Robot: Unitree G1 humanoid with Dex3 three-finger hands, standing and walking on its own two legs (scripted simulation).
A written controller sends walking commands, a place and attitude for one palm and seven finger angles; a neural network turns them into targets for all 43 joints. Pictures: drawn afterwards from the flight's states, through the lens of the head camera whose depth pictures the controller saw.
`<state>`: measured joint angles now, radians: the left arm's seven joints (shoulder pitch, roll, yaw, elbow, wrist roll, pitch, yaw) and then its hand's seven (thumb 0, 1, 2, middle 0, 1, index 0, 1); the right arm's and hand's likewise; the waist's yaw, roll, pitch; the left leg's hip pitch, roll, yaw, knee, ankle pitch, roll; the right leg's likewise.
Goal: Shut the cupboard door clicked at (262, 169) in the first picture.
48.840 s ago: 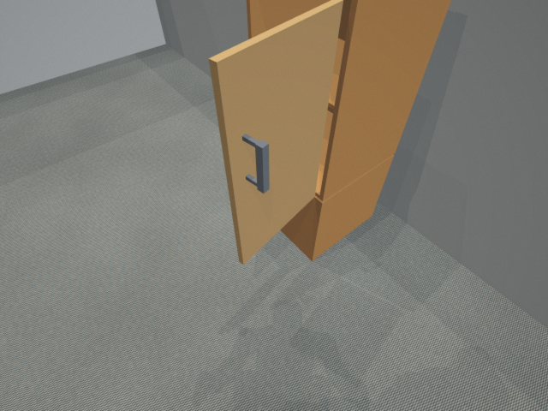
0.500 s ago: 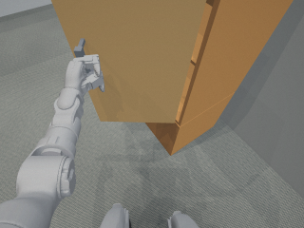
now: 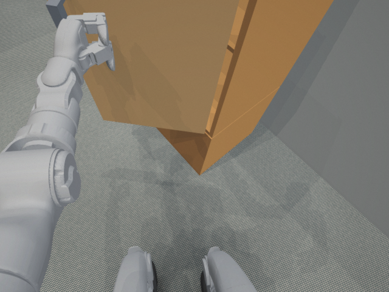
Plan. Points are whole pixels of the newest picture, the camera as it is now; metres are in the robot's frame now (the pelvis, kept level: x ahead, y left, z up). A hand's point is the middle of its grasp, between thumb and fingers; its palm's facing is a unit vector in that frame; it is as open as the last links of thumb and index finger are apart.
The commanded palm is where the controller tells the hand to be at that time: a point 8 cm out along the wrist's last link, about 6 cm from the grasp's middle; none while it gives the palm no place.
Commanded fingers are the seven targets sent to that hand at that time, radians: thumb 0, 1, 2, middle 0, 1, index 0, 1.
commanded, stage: push the door shut along its arc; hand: left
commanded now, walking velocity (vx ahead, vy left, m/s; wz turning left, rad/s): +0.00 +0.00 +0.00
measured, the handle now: (71, 28) +0.62 +0.16 +0.12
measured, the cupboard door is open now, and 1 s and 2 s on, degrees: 43 30 30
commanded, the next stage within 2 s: pull the fist back off the door in 0.60 s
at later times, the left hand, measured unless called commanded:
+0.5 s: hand (123, 31) +0.60 +0.07 +0.13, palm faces -0.30 -0.95 -0.03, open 3.1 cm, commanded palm +0.62 +0.09 +0.12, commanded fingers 0.00 0.90 0.90 -1.30 -1.50 -1.30 -1.50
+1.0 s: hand (137, 27) +0.62 +0.04 +0.12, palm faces +0.07 -1.00 -0.06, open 3.1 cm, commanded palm +0.59 +0.07 +0.12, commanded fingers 0.00 0.90 0.90 -1.30 -1.50 -1.30 -1.50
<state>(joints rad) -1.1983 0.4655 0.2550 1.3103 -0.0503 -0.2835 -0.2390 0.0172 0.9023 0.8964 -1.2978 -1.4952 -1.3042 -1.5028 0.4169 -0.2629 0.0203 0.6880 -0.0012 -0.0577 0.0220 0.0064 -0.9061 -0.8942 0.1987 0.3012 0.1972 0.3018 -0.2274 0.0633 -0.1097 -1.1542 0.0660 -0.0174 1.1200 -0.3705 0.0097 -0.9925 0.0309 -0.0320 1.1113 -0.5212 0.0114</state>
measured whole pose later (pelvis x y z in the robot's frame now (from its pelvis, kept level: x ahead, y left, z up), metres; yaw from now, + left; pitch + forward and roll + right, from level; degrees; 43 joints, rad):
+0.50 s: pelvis +0.01 +0.00 -0.01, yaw -1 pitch +27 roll -5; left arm -1.40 0.55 0.24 1.37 0.00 -0.20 -0.30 0.02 0.89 0.92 -1.30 -1.50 -1.30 -1.50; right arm 0.44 -0.26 0.03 0.69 -0.02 -0.05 0.02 0.00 -0.91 -0.89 0.20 0.30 0.20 0.30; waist -0.28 0.08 -0.10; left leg -1.26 0.08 -0.03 1.18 -0.40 0.00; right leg -1.09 0.05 -0.04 1.16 -0.55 0.01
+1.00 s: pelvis +0.01 -0.01 -0.01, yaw +0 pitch +29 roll -5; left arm -1.37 0.38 0.29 1.28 0.13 -0.21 0.23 0.02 0.89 0.90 -1.29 -1.50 -1.30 -1.50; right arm 0.48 -0.20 0.01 0.68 -0.10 -0.02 0.13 0.00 -0.91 -0.89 0.20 0.30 0.20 0.30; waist -0.29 0.09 -0.12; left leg -1.29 0.07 -0.04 1.17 -0.40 0.00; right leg -1.11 0.04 -0.05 1.15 -0.55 0.00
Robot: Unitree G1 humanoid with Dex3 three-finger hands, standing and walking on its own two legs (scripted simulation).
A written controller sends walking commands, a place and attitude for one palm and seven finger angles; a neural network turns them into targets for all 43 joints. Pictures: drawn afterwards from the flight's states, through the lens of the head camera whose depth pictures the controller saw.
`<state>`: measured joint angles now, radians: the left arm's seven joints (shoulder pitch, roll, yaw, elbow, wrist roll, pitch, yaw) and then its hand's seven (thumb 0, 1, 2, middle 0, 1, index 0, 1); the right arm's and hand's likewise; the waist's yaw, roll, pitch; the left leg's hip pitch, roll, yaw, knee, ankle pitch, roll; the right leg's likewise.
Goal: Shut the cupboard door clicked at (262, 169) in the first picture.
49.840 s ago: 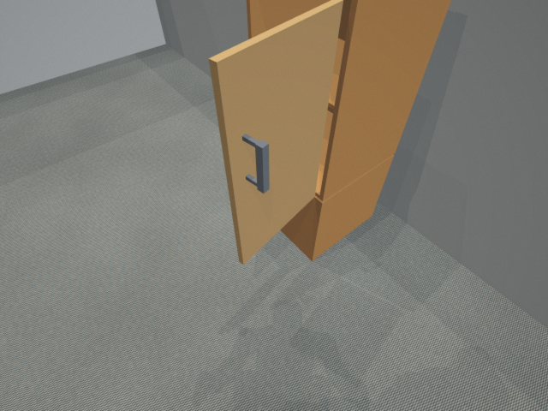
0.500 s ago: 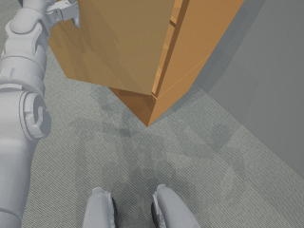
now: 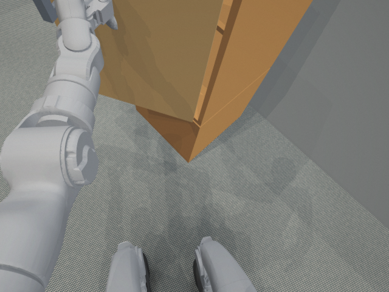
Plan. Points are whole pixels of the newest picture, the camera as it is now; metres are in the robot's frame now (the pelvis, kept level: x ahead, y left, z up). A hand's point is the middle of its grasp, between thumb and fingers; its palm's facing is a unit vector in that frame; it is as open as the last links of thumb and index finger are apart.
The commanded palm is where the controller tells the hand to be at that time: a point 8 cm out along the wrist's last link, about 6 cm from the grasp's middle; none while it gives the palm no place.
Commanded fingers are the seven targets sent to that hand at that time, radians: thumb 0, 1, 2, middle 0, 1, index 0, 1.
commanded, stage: pull the fist back off the door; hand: left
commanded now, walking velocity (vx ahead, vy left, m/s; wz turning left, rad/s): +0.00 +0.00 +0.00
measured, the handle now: out of the picture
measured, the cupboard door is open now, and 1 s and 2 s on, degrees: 30 30 30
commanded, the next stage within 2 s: draw the hand back to the body in 0.58 s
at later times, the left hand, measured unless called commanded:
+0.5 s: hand (108, 43) +0.52 +0.06 +0.14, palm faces +0.06 -1.00 -0.01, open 3.1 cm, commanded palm +0.49 +0.09 +0.14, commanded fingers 0.00 0.90 0.90 -1.30 -1.50 -1.30 -1.50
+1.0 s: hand (68, 71) +0.45 +0.10 +0.16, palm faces +0.10 -0.99 -0.02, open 3.1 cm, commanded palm +0.40 +0.15 +0.18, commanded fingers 0.00 0.90 0.90 -1.30 -1.50 -1.30 -1.50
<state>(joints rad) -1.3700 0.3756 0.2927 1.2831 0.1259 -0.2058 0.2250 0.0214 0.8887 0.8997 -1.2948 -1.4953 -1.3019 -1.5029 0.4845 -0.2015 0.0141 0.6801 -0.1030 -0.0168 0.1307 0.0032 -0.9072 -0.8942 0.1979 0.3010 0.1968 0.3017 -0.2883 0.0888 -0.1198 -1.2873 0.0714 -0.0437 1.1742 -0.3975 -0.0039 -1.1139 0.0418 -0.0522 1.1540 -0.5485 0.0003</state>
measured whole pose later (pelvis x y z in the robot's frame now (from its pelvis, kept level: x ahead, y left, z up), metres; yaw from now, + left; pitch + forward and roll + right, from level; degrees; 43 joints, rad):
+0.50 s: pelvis +0.03 -0.02 +0.04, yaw +2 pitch +19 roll -1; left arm -0.85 0.13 0.17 0.99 -0.02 -0.38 0.17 0.02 0.90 0.90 -1.30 -1.50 -1.30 -1.50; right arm 0.41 -0.26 -0.06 0.67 -0.04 0.02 0.10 0.01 -0.91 -0.89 0.20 0.30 0.19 0.30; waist -0.14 0.05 -0.14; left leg -0.93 0.06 -0.01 0.97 -0.38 -0.02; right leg -0.78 0.03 -0.03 0.97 -0.53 -0.02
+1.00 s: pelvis +0.02 -0.02 +0.07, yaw +1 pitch +11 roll +0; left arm -0.51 0.15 0.17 0.69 -0.12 -0.30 0.07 0.02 0.90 0.90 -1.30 -1.49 -1.30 -1.50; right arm 0.42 -0.23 -0.02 0.65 0.03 0.05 0.04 0.01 -0.91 -0.89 0.20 0.30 0.20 0.30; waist -0.08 0.06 -0.10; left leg -0.70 0.06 0.02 0.83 -0.33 -0.02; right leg -0.57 0.03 0.00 0.85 -0.48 -0.01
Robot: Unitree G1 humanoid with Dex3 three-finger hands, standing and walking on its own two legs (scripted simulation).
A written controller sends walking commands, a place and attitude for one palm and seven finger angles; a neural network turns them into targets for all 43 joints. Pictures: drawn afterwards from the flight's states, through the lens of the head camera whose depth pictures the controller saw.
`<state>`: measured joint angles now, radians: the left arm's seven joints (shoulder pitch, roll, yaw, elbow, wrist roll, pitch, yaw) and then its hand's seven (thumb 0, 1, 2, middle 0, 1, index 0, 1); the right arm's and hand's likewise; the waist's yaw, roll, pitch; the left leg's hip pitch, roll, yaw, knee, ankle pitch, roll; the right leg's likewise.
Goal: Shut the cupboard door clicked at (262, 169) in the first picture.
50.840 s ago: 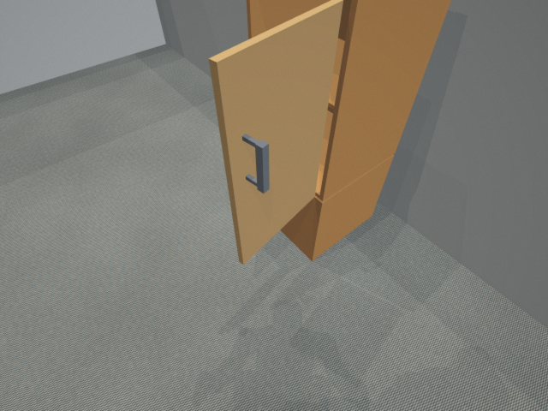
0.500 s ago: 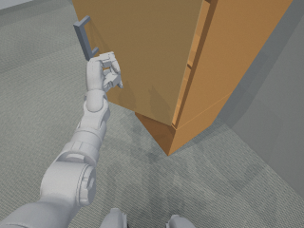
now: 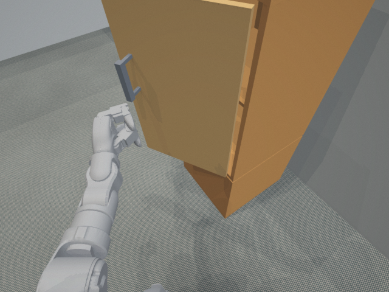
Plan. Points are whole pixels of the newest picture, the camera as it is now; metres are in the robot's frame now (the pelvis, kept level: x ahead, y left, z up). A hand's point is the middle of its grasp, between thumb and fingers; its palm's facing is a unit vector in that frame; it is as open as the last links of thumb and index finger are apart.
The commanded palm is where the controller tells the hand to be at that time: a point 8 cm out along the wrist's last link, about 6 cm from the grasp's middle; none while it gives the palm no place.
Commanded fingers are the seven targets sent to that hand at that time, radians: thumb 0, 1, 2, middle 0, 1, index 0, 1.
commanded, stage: draw the hand back to the body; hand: left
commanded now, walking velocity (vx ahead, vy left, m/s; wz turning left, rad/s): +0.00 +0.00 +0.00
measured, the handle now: (129, 78) +0.65 +0.16 +0.07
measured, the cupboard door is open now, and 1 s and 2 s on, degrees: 30 30 30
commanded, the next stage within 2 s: step back with the hand held close in 1.28 s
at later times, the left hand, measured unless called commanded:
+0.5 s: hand (56, 182) +0.28 +0.21 +0.15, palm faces +0.19 -0.96 -0.23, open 3.4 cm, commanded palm +0.24 +0.26 +0.17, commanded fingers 0.00 0.90 0.90 -0.72 -0.87 -0.72 -0.87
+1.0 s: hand out of the picture +0.19 +0.30 +0.21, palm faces +0.50 -0.74 -0.45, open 6.8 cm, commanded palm +0.15 +0.32 +0.22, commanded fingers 0.00 0.90 0.90 -0.20 -0.30 -0.20 -0.30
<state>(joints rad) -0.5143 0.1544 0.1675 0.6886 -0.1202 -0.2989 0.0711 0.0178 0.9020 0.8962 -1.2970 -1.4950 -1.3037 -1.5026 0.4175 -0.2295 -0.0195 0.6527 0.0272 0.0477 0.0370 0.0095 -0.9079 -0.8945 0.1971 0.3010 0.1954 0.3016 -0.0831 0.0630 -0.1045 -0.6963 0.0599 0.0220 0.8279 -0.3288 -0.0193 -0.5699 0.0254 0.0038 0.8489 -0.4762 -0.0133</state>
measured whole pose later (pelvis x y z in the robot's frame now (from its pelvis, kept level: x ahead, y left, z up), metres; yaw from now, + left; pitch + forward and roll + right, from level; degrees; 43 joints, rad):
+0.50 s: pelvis +0.00 +0.02 +0.04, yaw +2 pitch -2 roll +0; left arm 0.05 0.27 0.06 -0.02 -0.08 -0.03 0.05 0.02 0.90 0.90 -0.98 -1.15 -0.99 -1.15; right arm 0.12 -0.22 0.05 0.55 0.05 0.03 -0.07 0.01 -0.91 -0.89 0.20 0.30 0.19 0.30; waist 0.03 0.05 -0.01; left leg -0.26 0.01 0.02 0.49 -0.20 0.01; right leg -0.12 -0.02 -0.01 0.48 -0.33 0.01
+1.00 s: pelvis +0.02 +0.02 +0.04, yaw +2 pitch -4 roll +0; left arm 0.49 0.37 0.37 -0.38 -0.08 -0.06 0.10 0.02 0.89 0.90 -0.32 -0.42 -0.32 -0.43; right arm 0.21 -0.24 0.02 0.63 0.03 -0.06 -0.07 0.02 -0.91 -0.89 0.20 0.30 0.20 0.30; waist 0.06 0.08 0.00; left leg -0.18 0.00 0.02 0.44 -0.19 0.00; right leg -0.03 -0.02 -0.01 0.41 -0.32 0.01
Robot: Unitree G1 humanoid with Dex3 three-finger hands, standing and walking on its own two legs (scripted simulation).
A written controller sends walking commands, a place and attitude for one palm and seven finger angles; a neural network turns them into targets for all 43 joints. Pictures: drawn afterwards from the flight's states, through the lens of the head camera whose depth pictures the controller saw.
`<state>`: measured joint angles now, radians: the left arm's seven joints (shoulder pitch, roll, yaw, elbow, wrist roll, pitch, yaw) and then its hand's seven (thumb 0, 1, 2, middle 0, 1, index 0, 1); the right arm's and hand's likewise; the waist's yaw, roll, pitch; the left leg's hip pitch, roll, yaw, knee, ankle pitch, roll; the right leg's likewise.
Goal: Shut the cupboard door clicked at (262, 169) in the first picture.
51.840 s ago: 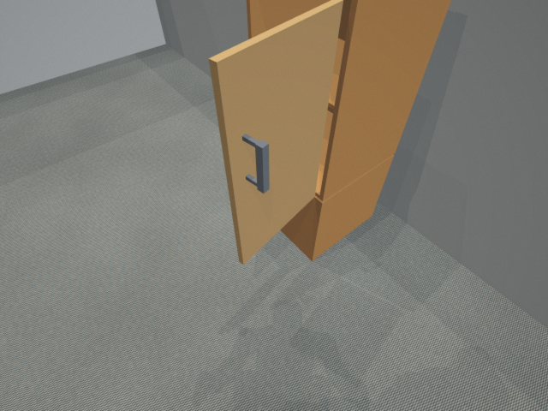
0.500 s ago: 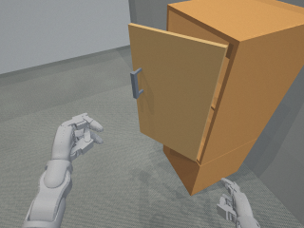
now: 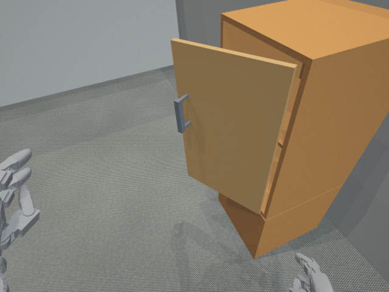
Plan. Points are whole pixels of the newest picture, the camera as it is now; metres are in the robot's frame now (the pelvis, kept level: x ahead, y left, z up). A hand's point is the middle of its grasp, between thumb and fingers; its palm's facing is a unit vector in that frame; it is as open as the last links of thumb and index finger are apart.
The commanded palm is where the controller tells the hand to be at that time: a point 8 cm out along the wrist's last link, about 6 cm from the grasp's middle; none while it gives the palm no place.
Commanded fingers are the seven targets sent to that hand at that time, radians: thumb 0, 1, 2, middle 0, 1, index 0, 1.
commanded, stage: draw the hand back to the body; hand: left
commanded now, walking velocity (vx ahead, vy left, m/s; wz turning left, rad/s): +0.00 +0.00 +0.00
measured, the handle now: (183, 113) +0.64 +0.12 +0.02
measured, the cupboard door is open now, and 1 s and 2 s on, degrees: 30 30 30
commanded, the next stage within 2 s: step back with the hand held close in 0.28 s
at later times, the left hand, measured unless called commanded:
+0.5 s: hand (51, 204) +0.20 +0.26 +0.16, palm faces +0.43 -0.78 -0.45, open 7.4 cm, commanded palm +0.14 +0.29 +0.17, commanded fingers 0.00 0.90 0.90 -0.20 -0.30 -0.20 -0.30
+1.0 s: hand (7, 239) +0.14 +0.30 +0.16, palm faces +0.40 -0.77 -0.50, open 7.4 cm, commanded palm +0.08 +0.33 +0.17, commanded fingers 0.00 0.90 0.90 -0.20 -0.30 -0.20 -0.30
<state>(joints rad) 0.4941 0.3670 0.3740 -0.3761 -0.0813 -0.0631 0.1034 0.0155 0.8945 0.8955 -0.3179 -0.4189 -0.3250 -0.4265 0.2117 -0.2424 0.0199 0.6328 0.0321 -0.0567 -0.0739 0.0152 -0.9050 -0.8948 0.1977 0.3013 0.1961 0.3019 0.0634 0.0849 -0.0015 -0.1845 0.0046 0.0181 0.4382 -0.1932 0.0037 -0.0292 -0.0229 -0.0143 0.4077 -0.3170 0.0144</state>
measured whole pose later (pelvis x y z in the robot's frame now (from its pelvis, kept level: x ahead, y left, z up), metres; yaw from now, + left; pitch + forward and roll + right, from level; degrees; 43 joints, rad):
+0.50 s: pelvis +0.01 -0.01 +0.00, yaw +1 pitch -1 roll -1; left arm 0.47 0.36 0.37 -0.36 -0.07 -0.10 0.09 0.01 0.89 0.89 -0.21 -0.30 -0.22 -0.30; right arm 0.17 -0.23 0.02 0.61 0.02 -0.04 -0.08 0.01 -0.90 -0.89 0.20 0.30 0.20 0.30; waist 0.04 0.08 -0.02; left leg -0.24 0.03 0.00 0.48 -0.22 -0.01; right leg -0.06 0.00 -0.03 0.41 -0.32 0.00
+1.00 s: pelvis -0.06 +0.03 -0.01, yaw +0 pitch +1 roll -2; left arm 0.55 0.45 0.44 -0.47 -0.06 -0.18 0.13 0.01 0.89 0.89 -0.21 -0.30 -0.22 -0.30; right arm 0.19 -0.22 0.02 0.54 0.03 0.00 -0.09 0.01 -0.90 -0.89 0.20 0.30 0.20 0.30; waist 0.00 0.03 0.00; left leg -0.42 0.01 0.01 0.54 -0.14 0.04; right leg -0.27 -0.02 -0.02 0.52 -0.27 0.05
